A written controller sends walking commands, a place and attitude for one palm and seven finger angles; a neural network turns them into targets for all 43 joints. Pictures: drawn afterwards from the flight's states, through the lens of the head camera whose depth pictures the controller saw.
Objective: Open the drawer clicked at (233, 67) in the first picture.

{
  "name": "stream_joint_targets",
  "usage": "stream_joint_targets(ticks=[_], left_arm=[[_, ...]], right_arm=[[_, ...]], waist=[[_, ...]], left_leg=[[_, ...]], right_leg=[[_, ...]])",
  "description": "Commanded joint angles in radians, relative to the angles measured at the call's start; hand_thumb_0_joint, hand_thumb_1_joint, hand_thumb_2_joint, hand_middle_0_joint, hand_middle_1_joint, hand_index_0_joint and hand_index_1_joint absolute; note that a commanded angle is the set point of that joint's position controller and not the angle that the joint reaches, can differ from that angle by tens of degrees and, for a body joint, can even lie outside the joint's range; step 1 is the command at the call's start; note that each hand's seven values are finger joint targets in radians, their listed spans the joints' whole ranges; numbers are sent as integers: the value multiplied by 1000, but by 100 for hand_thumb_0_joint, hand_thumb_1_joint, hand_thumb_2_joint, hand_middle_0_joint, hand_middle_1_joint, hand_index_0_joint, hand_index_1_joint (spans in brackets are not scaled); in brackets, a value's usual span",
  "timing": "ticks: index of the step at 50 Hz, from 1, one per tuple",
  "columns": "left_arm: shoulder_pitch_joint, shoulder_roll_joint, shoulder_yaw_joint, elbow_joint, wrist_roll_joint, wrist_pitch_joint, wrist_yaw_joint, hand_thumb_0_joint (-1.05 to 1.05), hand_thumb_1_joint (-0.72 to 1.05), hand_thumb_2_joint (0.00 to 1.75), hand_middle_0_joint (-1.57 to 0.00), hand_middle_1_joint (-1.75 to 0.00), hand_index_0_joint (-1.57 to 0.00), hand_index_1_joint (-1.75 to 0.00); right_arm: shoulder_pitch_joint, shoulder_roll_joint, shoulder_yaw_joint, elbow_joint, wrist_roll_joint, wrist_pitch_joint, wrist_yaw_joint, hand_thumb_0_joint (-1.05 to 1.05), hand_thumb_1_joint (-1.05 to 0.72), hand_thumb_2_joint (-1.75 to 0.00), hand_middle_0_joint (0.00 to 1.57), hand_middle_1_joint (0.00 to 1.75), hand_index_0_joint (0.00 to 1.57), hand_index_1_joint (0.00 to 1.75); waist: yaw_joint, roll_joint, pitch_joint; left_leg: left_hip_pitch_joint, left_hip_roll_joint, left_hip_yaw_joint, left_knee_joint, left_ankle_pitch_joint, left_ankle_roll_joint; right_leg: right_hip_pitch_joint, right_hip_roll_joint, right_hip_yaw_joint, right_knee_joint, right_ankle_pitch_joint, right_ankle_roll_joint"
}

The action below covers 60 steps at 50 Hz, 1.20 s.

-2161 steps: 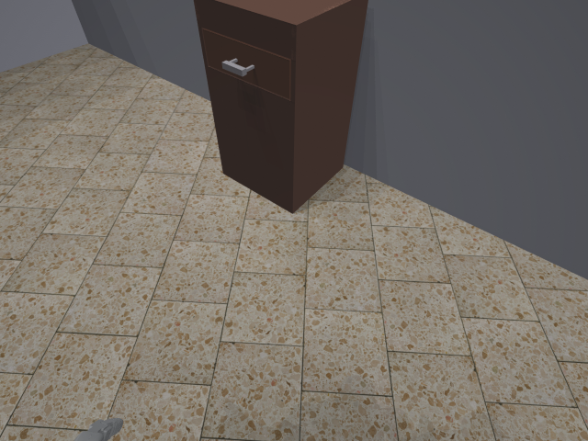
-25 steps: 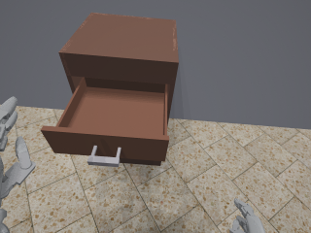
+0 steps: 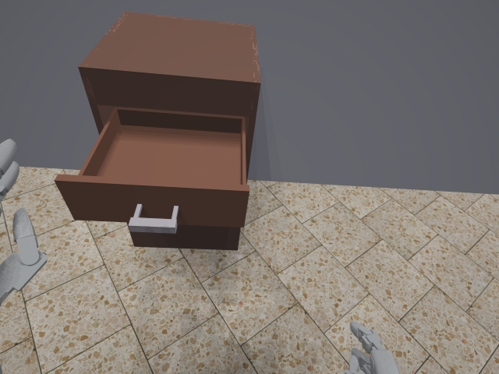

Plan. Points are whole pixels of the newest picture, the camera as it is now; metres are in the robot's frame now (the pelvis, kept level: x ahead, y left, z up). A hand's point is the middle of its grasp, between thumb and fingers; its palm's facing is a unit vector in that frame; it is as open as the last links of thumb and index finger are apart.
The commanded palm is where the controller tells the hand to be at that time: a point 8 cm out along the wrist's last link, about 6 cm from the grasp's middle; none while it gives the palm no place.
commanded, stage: stop stepping back and stand still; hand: left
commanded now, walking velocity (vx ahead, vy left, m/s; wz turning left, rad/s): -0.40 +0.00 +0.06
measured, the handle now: (155, 217) +0.46 +0.24 -0.09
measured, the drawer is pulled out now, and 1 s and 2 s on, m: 0.30 0.30 0.30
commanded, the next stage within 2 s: let the arm hang, fingers relaxed in 1.12 s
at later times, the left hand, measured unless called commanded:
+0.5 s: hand out of the picture +0.10 +0.24 +0.19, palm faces +0.41 -0.80 -0.43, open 7.4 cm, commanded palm +0.04 +0.28 +0.19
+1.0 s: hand (29, 310) +0.14 +0.23 +0.17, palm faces +0.35 -0.82 -0.45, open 7.4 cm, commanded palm +0.07 +0.28 +0.19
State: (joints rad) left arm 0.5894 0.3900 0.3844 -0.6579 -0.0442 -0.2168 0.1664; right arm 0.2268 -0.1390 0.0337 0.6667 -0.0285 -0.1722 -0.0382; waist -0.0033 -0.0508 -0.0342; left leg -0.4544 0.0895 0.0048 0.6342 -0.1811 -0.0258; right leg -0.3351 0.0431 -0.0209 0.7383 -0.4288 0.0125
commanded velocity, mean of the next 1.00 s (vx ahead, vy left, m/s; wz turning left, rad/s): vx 0.07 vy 0.02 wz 0.00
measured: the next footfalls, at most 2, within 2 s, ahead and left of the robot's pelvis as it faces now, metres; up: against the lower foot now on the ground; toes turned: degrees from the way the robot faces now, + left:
right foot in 0.02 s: +0.01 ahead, -0.12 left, +0.00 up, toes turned +1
left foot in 0.30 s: -0.04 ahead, +0.10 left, +0.00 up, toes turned +5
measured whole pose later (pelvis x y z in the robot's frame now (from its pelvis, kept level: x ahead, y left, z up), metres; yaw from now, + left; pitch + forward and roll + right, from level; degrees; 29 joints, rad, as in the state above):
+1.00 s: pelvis -0.04 -0.01 +0.02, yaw +4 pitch +1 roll -1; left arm 0.65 0.40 0.36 -0.61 -0.03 -0.24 0.15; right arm 0.21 -0.20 0.01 0.63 0.00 -0.13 -0.05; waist -0.04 -0.04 0.02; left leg -0.21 0.01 0.02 0.49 -0.30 0.02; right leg -0.25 0.01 -0.05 0.45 -0.22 -0.01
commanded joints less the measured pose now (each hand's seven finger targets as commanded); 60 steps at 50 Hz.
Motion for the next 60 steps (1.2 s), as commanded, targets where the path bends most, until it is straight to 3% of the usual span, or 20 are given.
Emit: stream_joint_targets(ticks=[1, 2, 3, 4, 5, 7, 8, 11, 13, 15, 16, 19, 22, 24, 27, 32, 34, 39, 45, 60], left_arm=[[-79, 168, 91, -181, 3, -89, -18, 0, 90, 90, -20, -30, -20, -30], [-79, 185, 104, -158, 1, -98, -23, 0, 90, 90, -20, -30, -20, -30], [-82, 230, 138, -128, 2, -105, -22, 0, 90, 90, -20, -30, -20, -30], [-59, 210, 119, -108, 6, -93, -25, 0, 90, 90, -20, -30, -20, -30], [7, 190, 126, -72, 15, -79, -26, 0, 90, 90, -20, -30, -20, -30], [50, 166, 117, -104, 17, -83, -17, 0, 90, 90, -20, -30, -20, -30], [60, 157, 105, -108, 20, -87, -8, 0, 90, 90, -20, -30, -20, -30], [55, 144, 81, -145, 29, -85, 1, 0, 90, 90, -20, -30, -20, -30], [42, 143, 62, -191, 30, -87, 5, 0, 90, 90, -20, -30, -20, -30], [11, 171, 66, -258, 32, -94, 5, 0, 90, 90, -20, -30, -20, -30], [23, 199, 90, -248, 31, -87, 5, 0, 90, 90, -20, -30, -20, -30], [14, 203, 113, -279, 25, -86, -1, 0, 90, 90, -20, -30, -20, -30], [30, 149, 79, -195, 20, -78, 4, 0, 90, 90, -20, -30, -20, -30], [53, 139, 77, -139, 14, -69, 3, 0, 90, 90, -20, -30, -20, -30], [34, 119, 62, -92, 15, -66, 0, 0, 90, 90, -20, -30, -20, -30], [-30, 146, 66, -127, 18, -58, 4, 0, 90, 90, -20, -30, -20, -30], [-50, 155, 70, -157, 20, -57, 7, 0, 90, 90, -20, -30, -20, -30], [8, 150, 77, -179, 19, -63, 7, 0, 90, 90, -20, -30, -20, -30], [73, 139, 83, -147, 10, -77, 0, 0, 90, 90, -20, -30, -20, -30], [83, 142, 94, -157, -3, -77, -7, 0, 90, 90, -20, -30, -20, -30]], right_arm=[[-133, -198, -67, -138, 18, -62, -3, 0, -90, -90, 20, 30, 20, 30], [-124, -183, -69, -142, 23, -59, -1, 0, -90, -90, 20, 30, 20, 30], [-111, -166, -70, -141, 24, -52, -4, 0, -90, -90, 20, 30, 20, 30], [-120, -183, -96, -141, 44, -43, -1, 0, -90, -90, 20, 30, 20, 30], [-93, -175, -90, -132, 37, -24, -5, 0, -90, -90, 20, 30, 20, 30], [-115, -132, -50, -178, 29, 22, -19, 0, -90, -90, 20, 30, 20, 30], [-139, -122, -42, -191, 30, 28, -29, 0, -90, -90, 20, 30, 20, 30], [-95, -148, -46, -190, 24, 4, -51, 0, -90, -90, 20, 30, 20, 30], [-61, -182, -56, -191, 18, -22, -52, 0, -90, -90, 20, 30, 20, 30], [-85, -218, -75, -225, 22, -34, -51, 0, -90, -90, 20, 30, 20, 30], [-90, -217, -82, -226, 28, -36, -45, 0, -90, -90, 20, 30, 20, 30], [-93, -174, -61, -197, 19, -42, -41, 0, -90, -90, 20, 30, 20, 30], [-82, -189, -63, -178, 35, -57, -32, 0, -90, -90, 20, 30, 20, 30], [-87, -194, -66, -177, 37, -52, -28, 0, -90, -90, 20, 30, 20, 30], [-87, -190, -64, -178, 35, -29, -24, 0, -90, -90, 20, 30, 20, 30], [-89, -172, -61, -182, 24, -7, -27, 0, -90, -90, 20, 30, 20, 30], [-90, -171, -56, -181, 23, -5, -27, 0, -90, -90, 20, 30, 20, 30], [-110, -174, -52, -192, 28, -17, -31, 0, -90, -90, 20, 30, 20, 30], [-104, -179, -63, -193, 37, -20, -23, 0, -90, -90, 20, 30, 20, 30], [-121, -174, -69, -215, 38, 13, -28, 0, -90, -90, 20, 30, 20, 30]], waist=[[5, 133, 16], [4, -10, 24], [10, -185, -4], [26, -236, -55], [-9, -142, -82], [-23, -13, -129], [-21, -7, -110], [-29, -72, -76], [-34, 24, -53], [-7, 226, -48], [1, 214, -72], [-10, 318, -3], [-15, 165, 8], [-19, 102, -17], [-23, 95, 45], [-36, -47, 25], [-36, 9, 3], [-15, 162, 1], [-14, 118, -66], [-15, 96, -84]], left_leg=[[-107, 88, -126, -146, -370, 70], [-82, 4, -32, 28, -370, 23], [-56, -102, 38, 300, -323, -15], [-53, -139, -42, 560, -326, -3], [-77, -107, -77, 610, -276, 1], [-58, -81, -23, 465, -224, -5], [-11, -77, 0, 343, -226, 5], [139, -91, 31, -83, -227, 40], [196, -59, 12, -322, -129, 62], [225, 121, -198, -333, 142, 114], [255, 154, -197, -295, 234, 112], [125, 113, -168, -389, 52, 82], [125, 97, -119, -297, 121, 80], [103, 48, -79, -273, 2, 64], [3, 17, -76, -296, -381, 73], [94, -54, -12, -100, -274, 66], [134, -60, -2, -130, -215, 61], [127, 18, -106, -318, -124, 74], [166, 13, -65, -237, 216, 44], [204, -2, -43, -231, 209, 37]], right_leg=[[136, -79, 50, -340, 114, -39], [35, -192, 175, -449, 67, -88], [-68, -377, 406, -564, 70, -170], [-102, -441, 499, -587, 116, -202], [-31, -406, 392, -510, 197, -195], [51, -322, 213, -422, 298, -177], [46, -293, 171, -417, 294, -152], [71, -253, 147, -445, 139, -100], [140, -201, 122, -375, 202, -58], [116, -95, 29, -203, 284, -5], [89, -78, -2, -183, 208, 5], [109, -59, -21, -156, 85, 0], [183, -62, -13, -279, 249, 1], [236, -83, 28, -303, 358, -13], [172, -85, 93, -352, 29, -31], [46, -191, 260, -487, -144, -90], [67, -206, 232, -467, -50, -98], [155, -86, 68, -321, 201, -29], [265, -95, 30, -274, 531, -24], [257, -103, 42, -296, 551, -22]])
